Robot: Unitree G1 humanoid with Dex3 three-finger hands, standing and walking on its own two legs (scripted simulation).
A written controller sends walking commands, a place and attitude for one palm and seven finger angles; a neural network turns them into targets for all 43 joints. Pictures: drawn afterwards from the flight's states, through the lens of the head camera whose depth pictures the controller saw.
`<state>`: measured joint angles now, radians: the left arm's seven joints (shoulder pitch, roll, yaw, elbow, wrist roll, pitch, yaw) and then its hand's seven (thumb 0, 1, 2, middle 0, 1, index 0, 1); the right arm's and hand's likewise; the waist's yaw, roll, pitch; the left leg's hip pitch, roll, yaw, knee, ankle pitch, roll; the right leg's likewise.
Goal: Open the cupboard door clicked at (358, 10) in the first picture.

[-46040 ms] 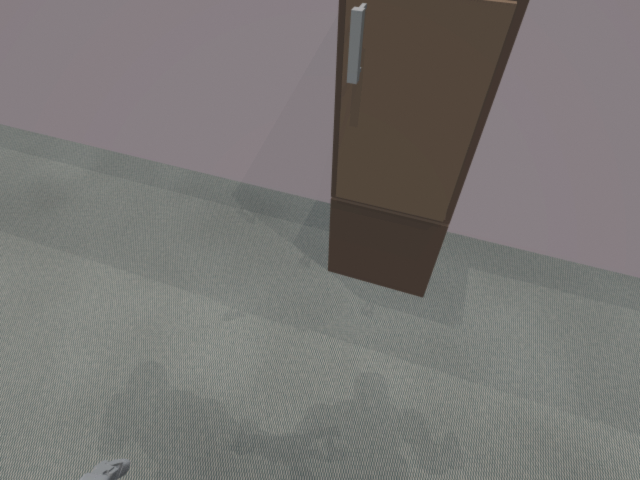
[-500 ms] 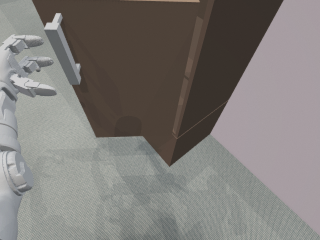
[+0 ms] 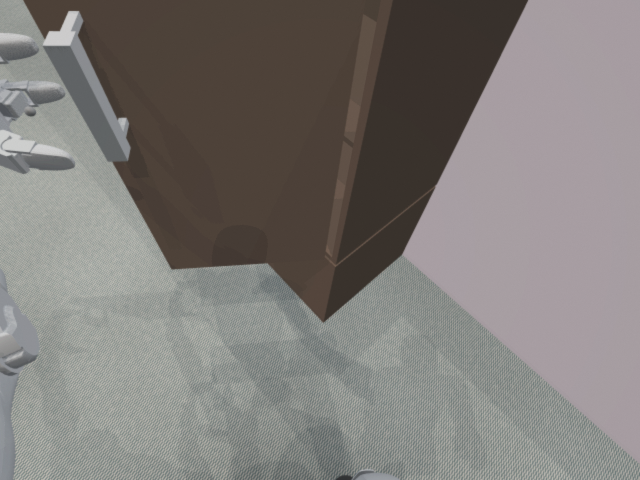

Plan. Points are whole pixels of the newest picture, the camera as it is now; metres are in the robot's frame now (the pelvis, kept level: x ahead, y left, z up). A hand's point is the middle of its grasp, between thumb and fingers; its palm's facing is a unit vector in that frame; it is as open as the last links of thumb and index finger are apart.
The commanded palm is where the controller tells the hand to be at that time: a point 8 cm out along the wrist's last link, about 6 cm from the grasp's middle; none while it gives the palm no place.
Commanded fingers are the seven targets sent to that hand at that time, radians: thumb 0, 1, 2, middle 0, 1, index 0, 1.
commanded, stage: move the hooked fingers beside the handle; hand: left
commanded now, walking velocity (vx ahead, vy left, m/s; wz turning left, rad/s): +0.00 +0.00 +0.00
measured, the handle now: (97, 92) +0.54 +0.22 +0.16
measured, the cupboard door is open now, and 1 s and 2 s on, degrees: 54 54 53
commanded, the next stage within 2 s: slide the fingers in behind the handle in 0.28 s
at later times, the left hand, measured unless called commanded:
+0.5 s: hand (26, 118) +0.49 +0.28 +0.16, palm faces +0.01 -1.00 +0.00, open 14.0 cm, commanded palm +0.47 +0.32 +0.15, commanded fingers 0.00 -0.50 0.30 -0.30 -1.20 -0.30 -1.20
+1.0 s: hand (63, 126) +0.49 +0.25 +0.15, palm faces +0.03 -1.00 +0.03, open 14.0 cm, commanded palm +0.47 +0.29 +0.15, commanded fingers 0.00 -0.50 0.30 -0.30 -1.20 -0.30 -1.20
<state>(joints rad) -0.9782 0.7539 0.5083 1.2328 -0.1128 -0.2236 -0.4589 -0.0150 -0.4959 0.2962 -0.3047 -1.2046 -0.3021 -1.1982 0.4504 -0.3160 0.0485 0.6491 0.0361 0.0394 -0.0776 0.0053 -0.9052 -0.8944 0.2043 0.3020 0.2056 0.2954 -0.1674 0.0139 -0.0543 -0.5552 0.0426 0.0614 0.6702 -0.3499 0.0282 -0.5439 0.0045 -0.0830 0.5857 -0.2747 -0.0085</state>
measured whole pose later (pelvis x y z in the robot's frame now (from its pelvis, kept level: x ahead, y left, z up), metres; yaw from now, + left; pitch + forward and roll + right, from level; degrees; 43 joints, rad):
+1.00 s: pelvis +0.01 +0.01 +0.00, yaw +0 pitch +12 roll -2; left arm -0.93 0.61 0.43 1.16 -0.13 -0.16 -0.37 -0.01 -0.50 0.30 -0.31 -1.20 -0.30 -1.20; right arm 0.40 -0.28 0.05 0.63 0.03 0.03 -0.05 0.00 -0.90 -0.89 0.20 0.30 0.21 0.30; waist -0.14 0.03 -0.08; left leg -0.53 0.03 0.06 0.68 -0.37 0.04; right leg -0.51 -0.01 -0.08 0.60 -0.30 0.00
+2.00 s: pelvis +0.00 +0.00 +0.00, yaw +0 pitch +12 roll -2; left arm -0.97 0.54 0.40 1.17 -0.11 -0.22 -0.28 -0.01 -0.50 0.30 -0.30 -1.20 -0.30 -1.20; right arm 0.40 -0.29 0.03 0.65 0.02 -0.01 -0.05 0.01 -0.91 -0.89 0.20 0.30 0.20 0.30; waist -0.14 0.03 -0.06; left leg -0.53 0.04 0.06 0.67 -0.36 0.03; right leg -0.53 0.00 -0.08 0.61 -0.29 -0.01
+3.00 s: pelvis +0.00 +0.00 +0.00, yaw +0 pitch +13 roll -2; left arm -0.95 0.53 0.40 1.16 -0.11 -0.21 -0.26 0.01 0.73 0.81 -0.40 -1.35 -0.40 -1.35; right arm 0.42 -0.30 0.03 0.66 0.02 -0.01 -0.05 0.01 -0.91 -0.89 0.20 0.30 0.20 0.30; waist -0.15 0.04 -0.07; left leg -0.53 0.03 0.06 0.67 -0.36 0.03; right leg -0.53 0.00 -0.07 0.61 -0.30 -0.01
